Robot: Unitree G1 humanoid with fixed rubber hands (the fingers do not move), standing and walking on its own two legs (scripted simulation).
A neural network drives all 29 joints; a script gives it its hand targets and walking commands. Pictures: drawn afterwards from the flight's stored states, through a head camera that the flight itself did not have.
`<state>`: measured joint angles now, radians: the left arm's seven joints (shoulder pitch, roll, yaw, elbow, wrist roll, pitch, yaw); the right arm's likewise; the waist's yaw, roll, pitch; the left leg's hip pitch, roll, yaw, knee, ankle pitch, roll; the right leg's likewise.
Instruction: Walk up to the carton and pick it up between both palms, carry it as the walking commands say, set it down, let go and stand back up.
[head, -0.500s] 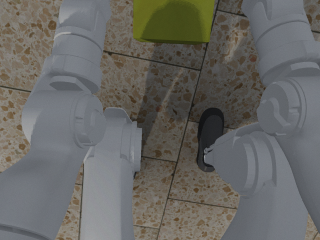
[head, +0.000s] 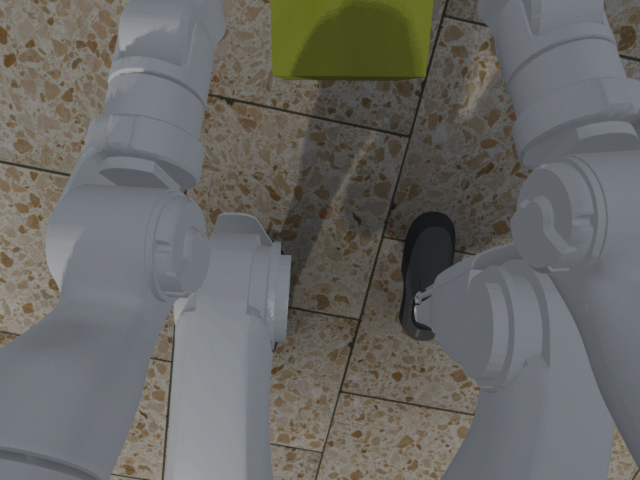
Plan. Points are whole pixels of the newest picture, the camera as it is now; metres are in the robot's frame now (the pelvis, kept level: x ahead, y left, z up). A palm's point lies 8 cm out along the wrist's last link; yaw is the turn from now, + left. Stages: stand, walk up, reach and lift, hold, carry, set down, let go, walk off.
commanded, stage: reach and lift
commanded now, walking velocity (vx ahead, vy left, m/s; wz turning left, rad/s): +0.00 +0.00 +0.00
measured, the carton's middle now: out of the picture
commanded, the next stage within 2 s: none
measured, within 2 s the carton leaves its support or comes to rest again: neither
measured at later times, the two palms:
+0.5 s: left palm out of the picture +0.54 +0.11 -0.13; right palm out of the picture +0.56 -0.13 -0.13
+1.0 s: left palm out of the picture +0.54 +0.10 -0.07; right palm out of the picture +0.54 -0.13 -0.08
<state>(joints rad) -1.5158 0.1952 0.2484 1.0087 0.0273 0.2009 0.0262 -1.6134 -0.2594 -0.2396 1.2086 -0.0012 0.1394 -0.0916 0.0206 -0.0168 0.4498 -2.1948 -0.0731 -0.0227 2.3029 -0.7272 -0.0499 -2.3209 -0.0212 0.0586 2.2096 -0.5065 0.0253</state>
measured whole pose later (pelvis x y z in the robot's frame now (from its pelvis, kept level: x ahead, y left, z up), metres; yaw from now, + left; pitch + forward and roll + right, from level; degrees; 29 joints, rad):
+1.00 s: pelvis +0.00 -0.01 +0.05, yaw +1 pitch +41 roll +1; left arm -1.36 0.01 0.40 0.76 0.17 0.29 0.14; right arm -1.37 -0.06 -0.41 0.81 -0.17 0.28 -0.23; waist 0.00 0.01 0.19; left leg -2.16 -0.10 -0.05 2.10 -0.66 -0.07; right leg -2.24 0.05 0.09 2.02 -0.49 0.08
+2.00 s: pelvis -0.01 -0.01 +0.15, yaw +1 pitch +41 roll +2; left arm -1.10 -0.14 0.50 0.67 0.31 0.33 0.13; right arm -1.12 0.09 -0.48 0.71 -0.30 0.34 -0.21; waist 0.00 0.01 -0.07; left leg -1.91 -0.08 -0.06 1.77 -0.57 -0.06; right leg -1.99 0.05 0.09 1.70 -0.43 0.06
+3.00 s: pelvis +0.02 -0.01 +0.26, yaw +0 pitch +31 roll +1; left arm -0.84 -0.22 0.49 0.64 0.34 0.30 0.14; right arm -0.86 0.20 -0.49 0.66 -0.37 0.31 -0.18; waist 0.00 0.00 -0.14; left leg -1.40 -0.06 -0.07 1.36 -0.51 -0.04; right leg -1.48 0.04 0.09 1.31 -0.38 0.04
